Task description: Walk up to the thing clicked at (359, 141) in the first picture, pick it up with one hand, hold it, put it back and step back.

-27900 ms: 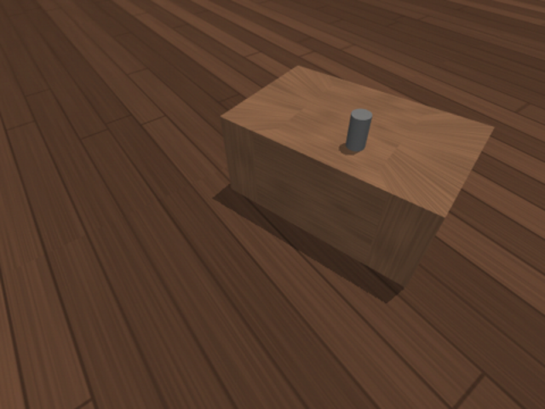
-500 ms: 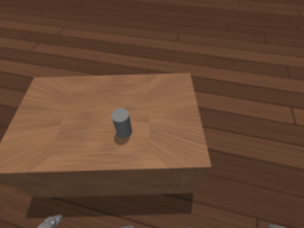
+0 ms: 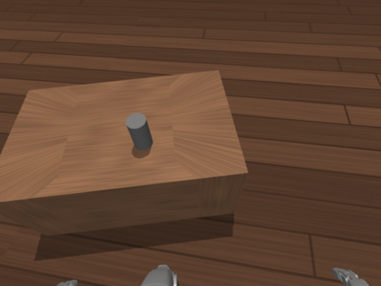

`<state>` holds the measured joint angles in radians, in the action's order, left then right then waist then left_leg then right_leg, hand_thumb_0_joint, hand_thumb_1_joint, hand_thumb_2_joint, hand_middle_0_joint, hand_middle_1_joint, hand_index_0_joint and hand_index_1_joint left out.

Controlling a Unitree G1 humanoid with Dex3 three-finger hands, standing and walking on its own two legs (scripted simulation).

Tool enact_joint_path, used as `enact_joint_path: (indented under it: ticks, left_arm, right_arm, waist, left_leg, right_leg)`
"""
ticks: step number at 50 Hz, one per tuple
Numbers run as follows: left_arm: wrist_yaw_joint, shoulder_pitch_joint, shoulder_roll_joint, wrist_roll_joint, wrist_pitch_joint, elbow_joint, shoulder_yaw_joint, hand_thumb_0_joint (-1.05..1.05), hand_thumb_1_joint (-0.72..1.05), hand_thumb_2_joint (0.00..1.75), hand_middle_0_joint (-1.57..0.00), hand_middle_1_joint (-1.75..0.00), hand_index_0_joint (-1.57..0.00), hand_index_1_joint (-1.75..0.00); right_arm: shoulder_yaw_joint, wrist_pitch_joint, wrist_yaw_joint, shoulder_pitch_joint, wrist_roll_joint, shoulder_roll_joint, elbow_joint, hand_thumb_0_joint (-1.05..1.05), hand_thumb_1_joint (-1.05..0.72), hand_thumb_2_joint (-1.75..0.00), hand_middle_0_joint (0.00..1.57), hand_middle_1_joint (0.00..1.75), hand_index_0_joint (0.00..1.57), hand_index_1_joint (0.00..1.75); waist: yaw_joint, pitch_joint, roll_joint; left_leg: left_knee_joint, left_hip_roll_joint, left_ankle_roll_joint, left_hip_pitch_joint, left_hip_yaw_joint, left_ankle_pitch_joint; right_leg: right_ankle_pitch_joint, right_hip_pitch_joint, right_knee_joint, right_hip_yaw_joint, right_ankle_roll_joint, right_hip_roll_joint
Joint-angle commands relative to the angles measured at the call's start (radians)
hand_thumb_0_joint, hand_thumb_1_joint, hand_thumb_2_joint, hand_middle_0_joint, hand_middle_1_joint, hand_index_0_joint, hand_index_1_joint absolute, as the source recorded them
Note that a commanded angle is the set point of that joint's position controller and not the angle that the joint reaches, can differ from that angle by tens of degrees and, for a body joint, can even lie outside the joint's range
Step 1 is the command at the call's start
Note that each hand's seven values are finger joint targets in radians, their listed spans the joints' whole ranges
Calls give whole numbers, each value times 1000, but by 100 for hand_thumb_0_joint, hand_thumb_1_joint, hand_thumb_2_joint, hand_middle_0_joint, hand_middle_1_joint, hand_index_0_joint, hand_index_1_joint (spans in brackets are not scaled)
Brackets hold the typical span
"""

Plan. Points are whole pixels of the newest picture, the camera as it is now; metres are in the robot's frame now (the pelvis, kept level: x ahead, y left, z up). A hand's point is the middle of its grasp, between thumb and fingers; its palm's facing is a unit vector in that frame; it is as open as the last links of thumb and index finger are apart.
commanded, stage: step back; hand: left
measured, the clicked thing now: (140, 132) +0.66 +0.22 -0.23
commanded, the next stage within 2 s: none
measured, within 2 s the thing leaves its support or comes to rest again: neither
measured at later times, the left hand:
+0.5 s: hand out of the picture -0.03 +0.27 -0.14, palm faces +0.09 -0.92 -0.37, open 7.4 cm
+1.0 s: hand out of the picture -0.20 +0.23 -0.11, palm faces +0.10 -0.88 -0.46, open 7.4 cm
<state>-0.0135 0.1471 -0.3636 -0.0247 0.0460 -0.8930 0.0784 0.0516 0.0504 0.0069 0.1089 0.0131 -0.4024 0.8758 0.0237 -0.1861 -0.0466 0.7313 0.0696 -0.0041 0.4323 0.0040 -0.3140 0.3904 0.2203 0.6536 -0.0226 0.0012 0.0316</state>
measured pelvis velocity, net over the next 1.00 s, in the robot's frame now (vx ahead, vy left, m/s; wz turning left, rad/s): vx -0.29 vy -0.05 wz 0.12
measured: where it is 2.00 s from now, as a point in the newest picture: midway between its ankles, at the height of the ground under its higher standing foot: outside the picture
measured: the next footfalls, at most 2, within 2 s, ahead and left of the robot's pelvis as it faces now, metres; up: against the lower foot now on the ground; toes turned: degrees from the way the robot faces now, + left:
left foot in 0.32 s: -0.06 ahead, +0.12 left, +0.00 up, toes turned +3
right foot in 0.68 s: -0.18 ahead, -0.16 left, +0.00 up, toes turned +3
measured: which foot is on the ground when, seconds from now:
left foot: up 0.00-0.30, down 0.32-0.72, up 0.74-1.00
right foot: down 0.00-0.34, up 0.36-0.66, down 0.68-1.00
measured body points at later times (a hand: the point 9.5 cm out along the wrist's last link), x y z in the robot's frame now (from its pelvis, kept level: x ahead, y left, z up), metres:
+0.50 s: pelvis -0.13 -0.01 +0.01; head -0.08 +0.02 +0.46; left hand -0.03 +0.32 -0.11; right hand +0.00 -0.31 -0.09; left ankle -0.10 +0.12 -0.72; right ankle -0.14 -0.15 -0.63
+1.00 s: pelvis -0.29 -0.05 +0.01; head -0.23 -0.08 +0.45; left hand -0.20 +0.27 -0.08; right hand -0.18 -0.37 -0.13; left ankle -0.34 +0.08 -0.67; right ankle -0.22 -0.16 -0.72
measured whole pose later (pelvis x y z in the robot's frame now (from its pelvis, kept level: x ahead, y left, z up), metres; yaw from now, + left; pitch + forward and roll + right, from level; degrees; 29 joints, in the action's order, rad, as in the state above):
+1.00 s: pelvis -0.29 -0.05 +0.01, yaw +7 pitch -2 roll +1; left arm 0.02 0.13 -0.36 -0.03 0.03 -0.79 0.07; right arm 0.06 0.07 0.02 0.20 0.02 -0.43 0.89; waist 0.00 -0.17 -0.04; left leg 1.00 -0.07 -0.03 0.35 0.10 -0.54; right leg 0.25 0.36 0.65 0.04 0.02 -0.06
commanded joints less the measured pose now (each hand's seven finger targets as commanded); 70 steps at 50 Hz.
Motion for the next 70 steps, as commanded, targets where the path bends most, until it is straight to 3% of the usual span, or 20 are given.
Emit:
enact_joint_path:
  ticks: [1,3,12,15,17,18,21,27,33,35,36,37,40,46,51,54,56,57,61,70]
  left_arm:
    - [28,-48,-307,0,-32,139,78,0,90,90,-20,-30,-20,-30]
    - [35,-140,-261,-4,-32,157,65,0,90,90,-20,-30,-20,-30]
    - [47,-5,-248,2,-17,183,57,0,90,90,-20,-30,-20,-30]
    - [35,-29,-236,12,-3,203,43,0,90,90,-20,-30,-20,-30]
    - [45,-94,-218,22,-1,219,51,0,90,90,-20,-30,-20,-30]
    - [55,-113,-231,5,5,202,61,0,90,90,-20,-30,-20,-30]
    - [50,10,-213,26,4,147,58,0,90,90,-20,-30,-20,-30]
    - [37,15,-197,9,-12,147,52,0,90,90,-20,-30,-20,-30]
    - [26,168,-193,-2,-28,60,54,0,90,90,-20,-30,-20,-30]
    - [25,170,-327,-23,-38,74,91,0,90,90,-20,-30,-20,-30]
    - [26,87,-426,-23,-32,110,106,0,90,90,-20,-30,-20,-30]
    - [28,26,-389,-17,-37,137,96,0,90,90,-20,-30,-20,-30]
    - [41,-124,-267,-17,-38,166,69,0,90,90,-20,-30,-20,-30]
    - [59,49,-255,-13,-33,152,67,0,90,90,-20,-30,-20,-30]
    - [63,-21,-283,-6,-21,176,63,0,90,90,-20,-30,-20,-30]
    - [56,-69,-275,7,-6,180,44,0,90,90,-20,-30,-20,-30]
    - [62,-100,-223,16,-10,201,34,0,90,90,-20,-30,-20,-30]
    - [72,-160,-259,-4,-6,186,57,0,90,90,-20,-30,-20,-30]
    - [60,8,-230,24,0,99,58,0,90,90,-20,-30,-20,-30]
    - [37,70,-188,-3,-54,50,26,0,90,90,-20,-30,-20,-30]
  right_arm:
    - [55,-11,26,-5,-16,-201,-66,0,-90,-90,20,30,20,30]
    - [47,-21,30,84,-27,-190,-35,0,-90,-90,20,30,20,30]
    - [41,-42,23,93,-1,-169,-63,0,-90,-90,20,30,20,30]
    - [63,-52,15,149,14,-201,-41,0,-90,-90,20,30,20,30]
    - [95,-52,4,94,16,-373,-71,0,-90,-90,20,30,20,30]
    - [96,-55,8,93,22,-350,-65,0,-90,-90,20,30,20,30]
    - [63,-54,22,-10,19,-243,-84,0,-90,-90,20,30,20,30]
    - [66,-45,24,45,17,-217,-97,0,-90,-90,20,30,20,30]
    - [74,-11,10,-11,5,-263,-124,0,-90,-90,20,30,20,30]
    - [45,-10,9,-30,-14,-160,-154,0,-90,-90,20,30,20,30]
    - [56,-7,30,-76,-9,-173,-157,0,-90,-90,20,30,20,30]
    - [66,-1,32,-58,-4,-207,-140,0,-90,-90,20,30,20,30]
    - [55,-10,29,72,-17,-191,-77,0,-90,-90,20,30,20,30]
    - [43,-17,28,33,5,-171,-94,0,-90,-90,20,30,20,30]
    - [55,-11,17,125,12,-182,-57,0,-90,-90,20,30,20,30]
    - [65,-9,3,233,17,-188,-4,0,-90,-90,20,30,20,30]
    - [92,-5,-9,107,32,-354,-52,0,-90,-90,20,30,20,30]
    - [100,-12,-9,66,32,-375,-67,0,-90,-90,20,30,20,30]
    - [52,-26,14,-63,30,-242,-85,0,-90,-90,20,30,20,30]
    - [65,-7,6,26,14,-245,-69,0,-90,-90,20,30,20,30]
  waist:
    - [-37,104,205]
    - [30,126,199]
    - [-62,232,238]
    - [-16,245,154]
    - [22,233,-212]
    - [30,203,-127]
    - [-57,173,-61]
    - [4,217,-103]
    - [-55,300,-167]
    - [-70,214,181]
    - [-113,154,343]
    - [-77,104,273]
    - [18,101,183]
    - [-98,185,214]
    - [-63,259,252]
    - [11,267,195]
    - [13,199,-248]
    - [44,145,-189]
    - [-82,126,-65]
    - [-28,296,-125]
  left_leg:
    - [468,-153,3,17,181,-255]
    - [468,-182,3,59,160,-170]
    - [-32,-97,1,-37,21,-168]
    - [-315,-41,38,-245,70,180]
    - [-401,317,268,-170,516,473]
    - [-398,328,297,-115,541,439]
    - [-321,199,221,-203,262,509]
    - [-261,194,267,-358,210,513]
    - [-183,147,165,-208,175,329]
    - [56,-98,33,123,117,-79]
    - [317,-162,-1,88,115,-309]
    - [449,-142,-7,67,210,-285]
    - [503,-190,-8,36,174,-137]
    - [317,-150,-34,126,119,-242]
    - [42,-96,-10,-70,30,-215]
    - [-267,-95,37,-257,-7,10]
    - [-452,298,245,-168,508,136]
    - [-482,358,326,6,581,152]
    - [-316,185,222,-85,213,442]
    - [-174,167,198,-346,178,345]
  right_leg:
    - [-391,173,-331,-407,279,-381]
    - [-544,66,-235,-183,190,-252]
    - [-691,-177,-78,-178,202,-286]
    - [-426,16,17,-137,112,-214]
    - [258,190,377,-34,19,48]
    - [277,190,528,-149,20,58]
    - [144,284,654,-179,20,71]
    - [144,246,359,-93,-44,20]
    - [-110,-68,-197,44,17,-5]
    - [-94,-95,-292,-385,114,-260]
    - [-117,164,-380,-573,291,-457]
    - [-111,250,-392,-549,294,-460]
    - [-329,183,-259,-184,167,-257]
    - [-551,-169,-168,-201,213,-306]
    - [-526,-109,-143,-207,202,-338]
    - [-306,44,-60,-130,108,-264]
    - [217,296,311,79,3,13]
    - [286,225,519,-88,-3,23]
    - [120,248,665,-139,7,54]
    - [-11,25,-198,41,5,-4]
